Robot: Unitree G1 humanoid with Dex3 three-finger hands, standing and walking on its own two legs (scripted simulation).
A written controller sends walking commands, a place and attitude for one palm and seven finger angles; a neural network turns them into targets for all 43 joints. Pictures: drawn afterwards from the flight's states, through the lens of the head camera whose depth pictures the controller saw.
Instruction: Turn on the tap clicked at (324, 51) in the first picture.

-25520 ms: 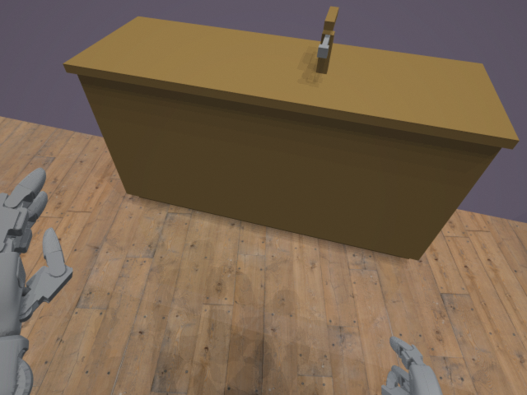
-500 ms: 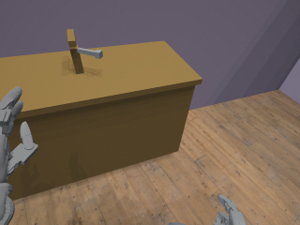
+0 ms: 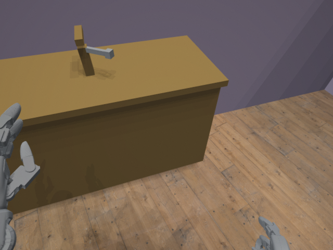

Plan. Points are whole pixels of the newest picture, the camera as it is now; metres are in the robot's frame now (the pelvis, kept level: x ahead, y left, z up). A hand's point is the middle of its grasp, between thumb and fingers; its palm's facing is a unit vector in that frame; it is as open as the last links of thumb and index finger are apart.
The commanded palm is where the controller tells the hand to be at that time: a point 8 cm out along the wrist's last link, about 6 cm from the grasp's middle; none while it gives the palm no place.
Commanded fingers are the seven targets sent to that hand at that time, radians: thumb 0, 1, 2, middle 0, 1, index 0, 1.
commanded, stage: stand and check the lever's angle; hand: left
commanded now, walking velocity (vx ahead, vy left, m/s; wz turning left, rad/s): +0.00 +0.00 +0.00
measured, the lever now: (109, 53) +0.76 +0.26 +0.10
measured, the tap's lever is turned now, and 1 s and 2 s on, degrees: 52 52 52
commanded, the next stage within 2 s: take the last steps up to it in 0.20 s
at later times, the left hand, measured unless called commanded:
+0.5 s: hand (36, 152) +0.26 +0.26 +0.16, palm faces +0.39 -0.85 -0.35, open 7.4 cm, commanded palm +0.21 +0.30 +0.19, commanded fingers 0.00 0.90 0.90 -0.20 -0.30 -0.20 -0.30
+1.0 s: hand (63, 116) +0.34 +0.24 +0.17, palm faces +0.34 -0.84 -0.42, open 7.4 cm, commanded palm +0.30 +0.29 +0.19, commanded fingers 0.00 0.90 0.90 -0.20 -0.30 -0.20 -0.30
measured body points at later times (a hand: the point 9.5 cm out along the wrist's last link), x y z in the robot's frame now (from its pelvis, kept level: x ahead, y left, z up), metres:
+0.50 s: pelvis +0.04 +0.02 +0.00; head +0.04 +0.03 +0.45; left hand +0.23 +0.31 +0.18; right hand +0.22 -0.20 -0.07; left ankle +0.04 +0.14 -0.73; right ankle +0.03 -0.10 -0.73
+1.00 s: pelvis +0.13 +0.01 +0.00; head +0.15 +0.01 +0.45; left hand +0.32 +0.29 +0.20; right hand +0.25 -0.23 -0.11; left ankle +0.15 +0.14 -0.67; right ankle +0.07 -0.08 -0.73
